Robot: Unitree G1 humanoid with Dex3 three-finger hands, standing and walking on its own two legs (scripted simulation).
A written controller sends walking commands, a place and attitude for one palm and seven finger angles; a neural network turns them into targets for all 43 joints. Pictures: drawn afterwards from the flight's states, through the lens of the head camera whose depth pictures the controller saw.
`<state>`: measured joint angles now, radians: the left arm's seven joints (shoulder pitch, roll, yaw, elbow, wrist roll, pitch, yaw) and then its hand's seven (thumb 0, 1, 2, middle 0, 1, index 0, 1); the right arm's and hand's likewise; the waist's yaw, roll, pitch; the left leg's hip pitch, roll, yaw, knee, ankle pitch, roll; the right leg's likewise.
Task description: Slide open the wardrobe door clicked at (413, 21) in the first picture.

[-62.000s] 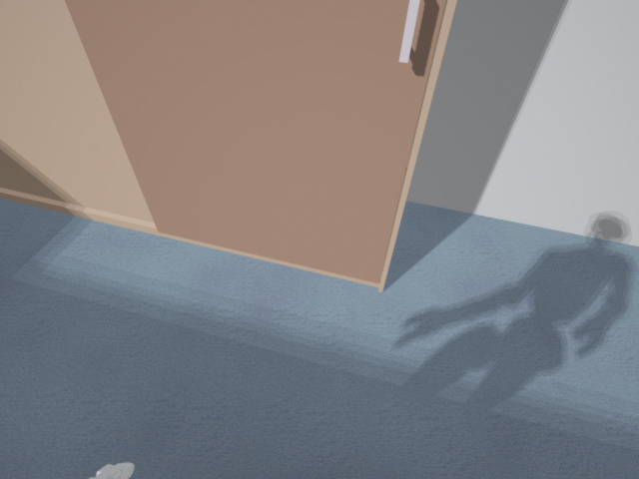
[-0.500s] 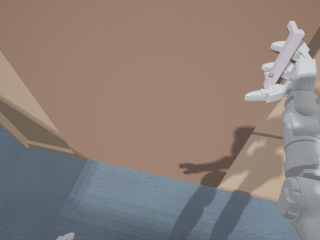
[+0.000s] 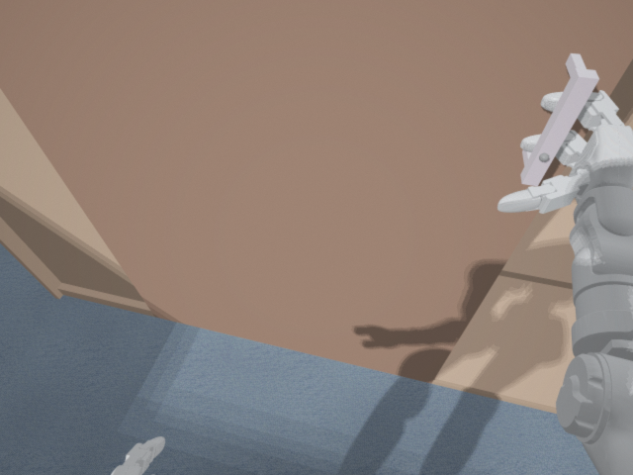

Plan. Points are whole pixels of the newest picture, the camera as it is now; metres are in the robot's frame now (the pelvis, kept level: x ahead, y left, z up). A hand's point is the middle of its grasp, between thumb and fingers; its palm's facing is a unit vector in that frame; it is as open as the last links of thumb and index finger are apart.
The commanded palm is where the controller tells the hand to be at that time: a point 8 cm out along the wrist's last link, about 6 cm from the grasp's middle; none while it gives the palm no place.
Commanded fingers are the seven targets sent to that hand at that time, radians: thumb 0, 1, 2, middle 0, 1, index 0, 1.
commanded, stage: slip the hand off the handle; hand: right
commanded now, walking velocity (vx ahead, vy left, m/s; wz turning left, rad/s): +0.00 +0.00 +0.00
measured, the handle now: (551, 123) +0.50 -0.21 +0.21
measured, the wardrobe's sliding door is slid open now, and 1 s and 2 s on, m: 0.50 0.50 0.50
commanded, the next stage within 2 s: draw the hand back to the body in 0.92 s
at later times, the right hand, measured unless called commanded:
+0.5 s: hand (617, 196) +0.42 -0.27 +0.18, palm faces +0.16 +0.98 -0.08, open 14.7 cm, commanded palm +0.37 -0.31 +0.19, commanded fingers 0.00 0.55 -0.20 0.25 1.15 0.25 1.15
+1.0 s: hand out of the picture +0.31 -0.25 +0.18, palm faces +0.23 +0.97 -0.10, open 14.7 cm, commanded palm +0.29 -0.30 +0.19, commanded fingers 0.00 0.55 -0.20 0.25 1.15 0.25 1.15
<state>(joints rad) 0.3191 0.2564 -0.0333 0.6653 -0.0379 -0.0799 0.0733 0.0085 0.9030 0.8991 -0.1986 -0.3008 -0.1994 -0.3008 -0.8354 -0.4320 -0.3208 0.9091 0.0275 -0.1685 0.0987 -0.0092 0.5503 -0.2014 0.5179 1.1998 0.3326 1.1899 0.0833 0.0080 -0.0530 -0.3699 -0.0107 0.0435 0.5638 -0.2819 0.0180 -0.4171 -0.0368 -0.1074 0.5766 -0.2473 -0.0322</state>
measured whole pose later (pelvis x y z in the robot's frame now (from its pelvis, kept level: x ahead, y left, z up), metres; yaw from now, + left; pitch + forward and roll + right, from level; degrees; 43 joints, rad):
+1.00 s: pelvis +0.01 -0.01 +0.00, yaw -4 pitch -1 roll +1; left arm 0.17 0.23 -0.07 0.63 -0.06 -0.12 0.10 0.01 0.90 0.90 -0.20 -0.30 -0.20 -0.30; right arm -0.22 -0.33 -0.24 0.09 0.19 0.10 0.13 -0.01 0.55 -0.20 0.25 1.15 0.25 1.15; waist -0.07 -0.03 -0.05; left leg -0.20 0.02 0.10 0.51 -0.30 0.01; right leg -0.28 0.00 -0.05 0.54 -0.25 -0.04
